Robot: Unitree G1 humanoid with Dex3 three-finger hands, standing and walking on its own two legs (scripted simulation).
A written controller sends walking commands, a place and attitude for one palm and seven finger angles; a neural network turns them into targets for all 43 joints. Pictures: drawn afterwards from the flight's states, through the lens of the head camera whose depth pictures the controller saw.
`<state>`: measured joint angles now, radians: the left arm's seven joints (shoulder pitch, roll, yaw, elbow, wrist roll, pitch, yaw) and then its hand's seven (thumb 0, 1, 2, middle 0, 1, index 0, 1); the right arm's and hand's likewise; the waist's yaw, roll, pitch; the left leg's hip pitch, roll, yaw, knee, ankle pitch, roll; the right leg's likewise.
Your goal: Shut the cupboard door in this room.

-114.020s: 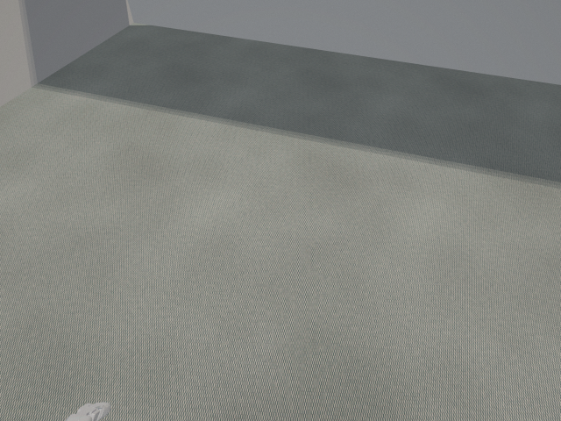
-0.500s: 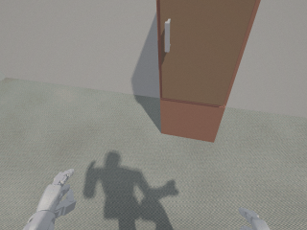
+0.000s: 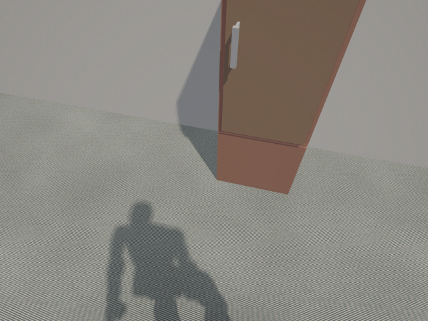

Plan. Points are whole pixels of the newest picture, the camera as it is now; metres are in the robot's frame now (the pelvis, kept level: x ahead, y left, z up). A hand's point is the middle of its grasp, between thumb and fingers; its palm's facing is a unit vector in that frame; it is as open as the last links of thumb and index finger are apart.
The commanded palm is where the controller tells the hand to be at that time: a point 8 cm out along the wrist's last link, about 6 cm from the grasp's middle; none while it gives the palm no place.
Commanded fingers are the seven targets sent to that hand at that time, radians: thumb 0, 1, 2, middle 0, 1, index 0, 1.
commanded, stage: let the arm hang, fingers relaxed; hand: left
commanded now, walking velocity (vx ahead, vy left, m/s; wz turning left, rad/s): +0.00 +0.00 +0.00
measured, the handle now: (235, 45) +0.93 -0.03 +0.07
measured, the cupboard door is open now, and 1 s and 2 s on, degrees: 0 0 0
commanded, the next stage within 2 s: look to check the result in 0.44 s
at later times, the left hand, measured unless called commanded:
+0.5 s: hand out of the picture -0.02 +0.16 -0.18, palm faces +0.01 -0.99 -0.16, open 7.3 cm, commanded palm none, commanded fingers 0.00 0.90 0.90 -0.20 -0.30 -0.20 -0.30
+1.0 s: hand out of the picture +0.01 +0.19 -0.17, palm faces -0.01 -0.97 -0.23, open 7.4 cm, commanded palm none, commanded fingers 0.00 0.90 0.90 -0.20 -0.30 -0.20 -0.30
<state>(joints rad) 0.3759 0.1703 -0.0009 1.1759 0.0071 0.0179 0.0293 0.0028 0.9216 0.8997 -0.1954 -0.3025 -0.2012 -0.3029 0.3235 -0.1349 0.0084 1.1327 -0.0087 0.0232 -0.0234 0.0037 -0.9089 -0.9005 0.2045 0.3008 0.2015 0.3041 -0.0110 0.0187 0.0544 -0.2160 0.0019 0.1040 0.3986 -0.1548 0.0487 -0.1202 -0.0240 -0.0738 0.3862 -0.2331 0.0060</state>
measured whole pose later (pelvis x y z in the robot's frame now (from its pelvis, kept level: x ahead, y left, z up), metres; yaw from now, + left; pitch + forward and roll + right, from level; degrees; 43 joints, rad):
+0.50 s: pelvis +0.00 +0.00 +0.00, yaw -1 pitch -2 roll +0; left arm 0.32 0.11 0.00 1.14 0.01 0.00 0.03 0.00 0.91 0.90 -0.20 -0.30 -0.20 -0.30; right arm 0.33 -0.13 -0.01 1.13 -0.01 0.00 -0.03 0.00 -0.91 -0.90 0.20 0.30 0.20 0.30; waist -0.02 0.00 0.02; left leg -0.22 0.00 0.12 0.38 -0.15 0.05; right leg -0.14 -0.03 -0.06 0.40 -0.24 0.01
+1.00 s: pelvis +0.01 +0.00 +0.00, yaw -1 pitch -2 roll +0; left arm 0.26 0.19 0.01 1.15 0.01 -0.01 0.02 0.00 0.91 0.90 -0.20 -0.30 -0.20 -0.30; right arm 0.24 -0.20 -0.01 1.13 -0.01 0.00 -0.02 0.00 -0.91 -0.90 0.20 0.30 0.20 0.30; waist -0.02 0.01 0.05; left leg -0.18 0.00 0.12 0.36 -0.15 0.04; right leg -0.09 -0.02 -0.06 0.36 -0.23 0.00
